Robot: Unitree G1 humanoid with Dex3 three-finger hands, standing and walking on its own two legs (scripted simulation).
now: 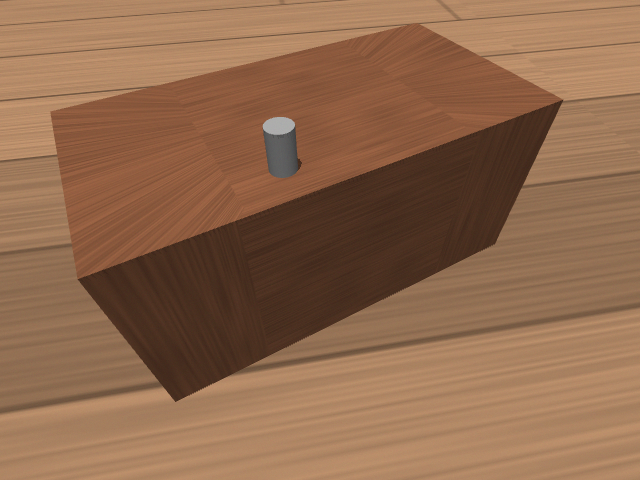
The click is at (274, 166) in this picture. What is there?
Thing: squat round
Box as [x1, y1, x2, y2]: [263, 117, 297, 177]
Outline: 274,117 268,119 263,124 268,168 270,173 274,176 286,177 293,174 297,170 294,123 292,120 285,117
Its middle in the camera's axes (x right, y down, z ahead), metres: -0.09 -0.22 +0.93
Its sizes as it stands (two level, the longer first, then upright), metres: 0.073 0.073 0.120
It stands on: a support 0.65 m high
